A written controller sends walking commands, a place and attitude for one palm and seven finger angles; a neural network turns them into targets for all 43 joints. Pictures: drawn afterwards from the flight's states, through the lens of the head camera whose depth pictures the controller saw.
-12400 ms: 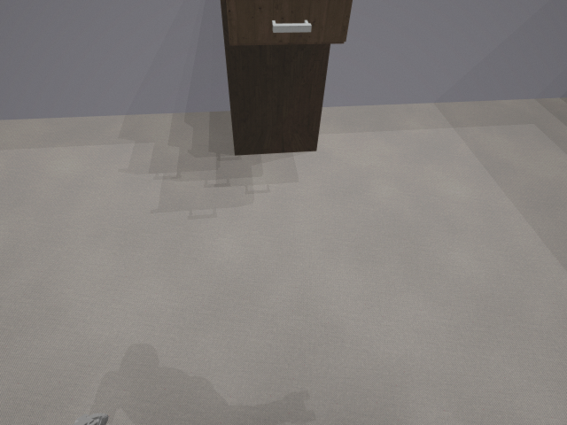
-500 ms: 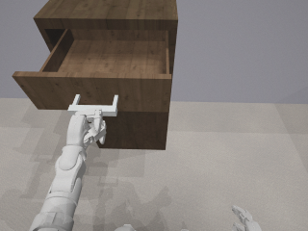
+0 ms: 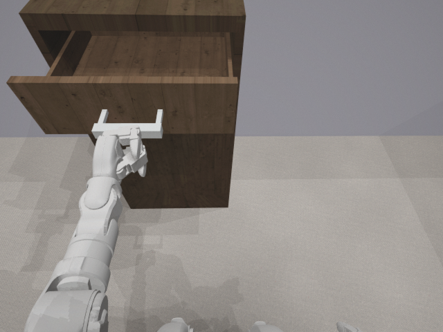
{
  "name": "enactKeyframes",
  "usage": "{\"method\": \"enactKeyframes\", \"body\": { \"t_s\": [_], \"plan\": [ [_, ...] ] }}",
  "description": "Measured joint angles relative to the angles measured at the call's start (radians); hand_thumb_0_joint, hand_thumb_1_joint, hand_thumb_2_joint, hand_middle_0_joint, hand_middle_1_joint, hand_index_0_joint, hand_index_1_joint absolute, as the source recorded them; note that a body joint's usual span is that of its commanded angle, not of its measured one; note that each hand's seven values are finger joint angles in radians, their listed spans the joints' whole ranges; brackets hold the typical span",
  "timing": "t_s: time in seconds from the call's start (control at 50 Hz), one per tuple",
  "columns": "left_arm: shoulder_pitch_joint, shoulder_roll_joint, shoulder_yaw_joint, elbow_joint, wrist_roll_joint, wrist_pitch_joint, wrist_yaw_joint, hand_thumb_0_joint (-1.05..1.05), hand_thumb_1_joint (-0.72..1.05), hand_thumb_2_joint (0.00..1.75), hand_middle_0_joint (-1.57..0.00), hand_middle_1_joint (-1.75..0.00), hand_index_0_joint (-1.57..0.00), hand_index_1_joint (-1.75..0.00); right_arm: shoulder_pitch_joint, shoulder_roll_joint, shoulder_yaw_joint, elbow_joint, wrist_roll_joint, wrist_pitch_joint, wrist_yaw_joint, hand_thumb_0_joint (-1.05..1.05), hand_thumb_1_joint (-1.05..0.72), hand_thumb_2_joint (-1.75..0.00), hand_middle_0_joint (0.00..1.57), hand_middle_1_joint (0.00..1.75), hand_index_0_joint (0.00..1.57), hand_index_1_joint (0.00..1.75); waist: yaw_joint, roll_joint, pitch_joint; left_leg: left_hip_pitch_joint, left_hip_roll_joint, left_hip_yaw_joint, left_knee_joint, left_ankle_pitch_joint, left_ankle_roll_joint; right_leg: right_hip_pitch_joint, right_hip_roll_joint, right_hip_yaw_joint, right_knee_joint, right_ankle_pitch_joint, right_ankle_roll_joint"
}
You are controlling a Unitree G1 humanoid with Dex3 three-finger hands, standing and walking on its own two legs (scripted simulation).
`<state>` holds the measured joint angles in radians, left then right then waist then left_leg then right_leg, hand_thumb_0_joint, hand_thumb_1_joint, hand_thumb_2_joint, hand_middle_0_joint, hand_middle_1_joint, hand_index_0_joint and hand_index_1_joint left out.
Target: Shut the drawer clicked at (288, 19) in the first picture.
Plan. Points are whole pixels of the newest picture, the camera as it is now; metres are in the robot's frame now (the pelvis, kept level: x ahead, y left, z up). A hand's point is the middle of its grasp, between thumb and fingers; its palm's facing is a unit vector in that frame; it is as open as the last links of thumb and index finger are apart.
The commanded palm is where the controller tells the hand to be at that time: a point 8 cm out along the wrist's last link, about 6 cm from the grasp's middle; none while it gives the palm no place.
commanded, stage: push the drawer shut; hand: left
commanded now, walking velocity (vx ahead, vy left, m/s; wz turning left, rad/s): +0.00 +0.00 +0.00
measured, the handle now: (130, 122) +0.50 +0.18 +0.08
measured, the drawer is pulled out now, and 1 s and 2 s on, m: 0.17 0.05 0.00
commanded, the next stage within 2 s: pull the fist back off the drawer in 1.72 s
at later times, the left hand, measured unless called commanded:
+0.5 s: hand (150, 128) +0.48 +0.14 +0.07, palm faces +0.02 -1.00 -0.03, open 3.1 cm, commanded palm +0.47 +0.19 +0.07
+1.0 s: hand (153, 108) +0.54 +0.14 +0.07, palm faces +0.03 -1.00 -0.03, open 3.2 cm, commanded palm +0.53 +0.18 +0.07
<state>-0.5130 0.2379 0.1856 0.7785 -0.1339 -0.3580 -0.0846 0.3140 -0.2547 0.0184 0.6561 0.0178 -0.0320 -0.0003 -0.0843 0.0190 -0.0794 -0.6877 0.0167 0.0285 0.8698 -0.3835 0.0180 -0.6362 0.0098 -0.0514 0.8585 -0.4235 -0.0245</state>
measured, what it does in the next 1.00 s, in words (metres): stands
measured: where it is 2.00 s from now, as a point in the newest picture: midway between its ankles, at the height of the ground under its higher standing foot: outside the picture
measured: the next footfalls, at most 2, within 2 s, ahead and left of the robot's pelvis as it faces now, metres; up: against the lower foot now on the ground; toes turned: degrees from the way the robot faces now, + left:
none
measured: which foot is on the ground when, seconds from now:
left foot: down 0.00-1.00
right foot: down 0.00-1.00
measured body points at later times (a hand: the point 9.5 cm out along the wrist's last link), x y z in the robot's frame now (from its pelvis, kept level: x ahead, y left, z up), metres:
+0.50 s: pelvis -0.01 +0.00 -0.01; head +0.09 +0.00 +0.43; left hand +0.48 +0.19 +0.07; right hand +0.02 -0.26 -0.13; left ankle +0.02 +0.11 -0.70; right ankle +0.00 -0.10 -0.70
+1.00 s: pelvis +0.00 +0.00 -0.02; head +0.13 +0.01 +0.41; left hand +0.53 +0.19 +0.08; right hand -0.02 -0.26 -0.13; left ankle +0.02 +0.11 -0.70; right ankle +0.00 -0.10 -0.70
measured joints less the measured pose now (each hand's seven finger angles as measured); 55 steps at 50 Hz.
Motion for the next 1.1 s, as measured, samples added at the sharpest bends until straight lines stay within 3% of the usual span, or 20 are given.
{"method": "enactKeyframes", "body": {
  "t_s": [0.38, 0.68, 1.1],
  "plan": [
    [-0.275, 0.076, 0.076, 0.282, 0.035, -0.035, -0.002, -0.01, 0.87, 0.93, -1.40, -1.60, -1.40, -1.60, 0.029, -0.003, 0.004, 0.006, -0.019, 0.022, 0.014, 0.00, -0.91, -0.90, 0.20, 0.30, 0.20, 0.30, -0.041, 0.005, -0.012, -0.128, 0.007, -0.007, 0.068, -0.011, 0.000, -0.124, 0.005, -0.007, 0.062, -0.009, -0.002],
    [-0.386, 0.146, 0.143, 0.381, 0.074, -0.029, 0.000, -0.01, 0.89, 0.94, -1.40, -1.60, -1.40, -1.60, 0.087, -0.009, 0.007, 0.005, -0.034, 0.054, 0.024, 0.00, -0.91, -0.90, 0.20, 0.30, 0.20, 0.30, -0.083, 0.011, -0.018, -0.186, 0.020, -0.007, 0.092, -0.023, -0.002, -0.180, 0.018, -0.005, 0.075, -0.013, -0.006],
    [-0.531, 0.225, 0.182, 0.468, 0.120, 0.003, 0.012, 0.02, 0.89, 0.94, -1.40, -1.60, -1.40, -1.60, 0.105, -0.009, 0.016, -0.005, -0.059, 0.076, 0.037, 0.00, -0.91, -0.90, 0.20, 0.30, 0.20, 0.30, -0.128, 0.019, -0.021, -0.259, 0.027, -0.017, 0.117, -0.037, 0.000, -0.242, 0.026, -0.013, 0.079, -0.017, -0.003]
  ]
}}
